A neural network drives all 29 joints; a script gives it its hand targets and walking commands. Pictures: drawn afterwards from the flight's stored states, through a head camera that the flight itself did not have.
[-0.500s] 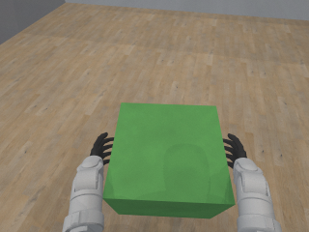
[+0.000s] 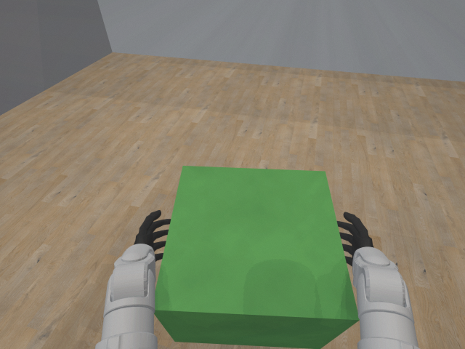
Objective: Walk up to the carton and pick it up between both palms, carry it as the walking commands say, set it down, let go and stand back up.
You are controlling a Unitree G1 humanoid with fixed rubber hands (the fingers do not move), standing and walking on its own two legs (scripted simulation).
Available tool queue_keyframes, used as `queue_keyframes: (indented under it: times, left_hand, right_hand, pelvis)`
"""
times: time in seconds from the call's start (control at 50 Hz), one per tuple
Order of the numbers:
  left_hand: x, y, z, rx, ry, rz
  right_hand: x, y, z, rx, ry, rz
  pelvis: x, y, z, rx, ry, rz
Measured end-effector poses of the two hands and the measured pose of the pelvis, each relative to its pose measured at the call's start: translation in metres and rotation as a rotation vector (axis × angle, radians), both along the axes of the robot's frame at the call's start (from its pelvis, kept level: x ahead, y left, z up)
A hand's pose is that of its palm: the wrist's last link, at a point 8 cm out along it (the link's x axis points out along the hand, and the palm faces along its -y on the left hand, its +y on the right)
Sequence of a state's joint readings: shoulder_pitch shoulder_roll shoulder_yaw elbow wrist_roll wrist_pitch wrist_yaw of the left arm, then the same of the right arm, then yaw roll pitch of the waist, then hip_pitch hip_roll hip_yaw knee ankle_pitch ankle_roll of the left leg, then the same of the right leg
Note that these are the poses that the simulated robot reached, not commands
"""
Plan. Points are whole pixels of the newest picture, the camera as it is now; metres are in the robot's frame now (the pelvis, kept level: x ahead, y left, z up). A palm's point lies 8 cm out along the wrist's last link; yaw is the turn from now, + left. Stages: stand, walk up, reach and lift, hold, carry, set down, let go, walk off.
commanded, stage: reach and lift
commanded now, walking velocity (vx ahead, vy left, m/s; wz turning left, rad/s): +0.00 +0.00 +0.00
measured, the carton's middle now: (250, 256) +0.33 +0.01 -0.03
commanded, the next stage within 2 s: hold in 0.80 s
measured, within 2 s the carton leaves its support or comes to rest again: neither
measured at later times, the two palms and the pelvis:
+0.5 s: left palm (144, 254) +0.27 +0.20 +0.04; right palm (360, 257) +0.29 -0.18 +0.04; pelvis +0.00 +0.00 +0.00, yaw +0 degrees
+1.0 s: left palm (145, 256) +0.27 +0.19 +0.04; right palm (364, 260) +0.28 -0.19 +0.04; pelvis +0.00 +0.00 +0.00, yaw +0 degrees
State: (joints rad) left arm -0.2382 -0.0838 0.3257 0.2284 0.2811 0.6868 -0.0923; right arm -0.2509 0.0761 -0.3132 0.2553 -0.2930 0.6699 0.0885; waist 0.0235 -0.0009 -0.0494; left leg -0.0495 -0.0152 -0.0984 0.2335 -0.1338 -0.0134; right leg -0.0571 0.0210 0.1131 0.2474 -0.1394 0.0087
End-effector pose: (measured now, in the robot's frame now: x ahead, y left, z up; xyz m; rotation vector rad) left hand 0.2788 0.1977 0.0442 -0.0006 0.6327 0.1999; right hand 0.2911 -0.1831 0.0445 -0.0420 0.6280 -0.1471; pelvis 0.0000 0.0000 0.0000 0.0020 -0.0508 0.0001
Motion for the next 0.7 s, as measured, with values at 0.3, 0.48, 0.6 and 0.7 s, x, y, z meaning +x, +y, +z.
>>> queue_keyframes:
  times: [0.3, 0.48, 0.6, 0.7]
  left_hand:
    - [-0.0034, 0.0044, -0.0011, 0.007, 0.018, -0.001]
    - [-0.0042, 0.0017, -0.0013, 0.012, 0.018, -0.004]
    - [-0.005, -0.0004, -0.0006, 0.015, 0.016, -0.004]
    - [-0.0061, -0.0017, -0.0002, 0.016, 0.015, -0.003]
  right_hand:
    - [-0.0025, 0.0047, -0.0018, -0.009, 0.019, 0.006]
    - [-0.004, 0.0019, -0.0031, -0.006, 0.02, 0.004]
    - [-0.0049, -0.0002, -0.0031, -0.003, 0.018, 0.003]
    - [-0.006, -0.0014, -0.0031, -0.002, 0.017, 0.002]
  pelvis:
    - [0.0006, 0.0023, 0.0005, 0.001, -0.016, 0.003]
    - [0.0009, 0.0003, 0.0007, 0.002, -0.013, 0.004]
    - [0.0009, -0.0018, 0.0008, 0.002, -0.013, 0.004]
    - [0.0008, -0.0034, 0.0008, 0.001, -0.014, 0.005]
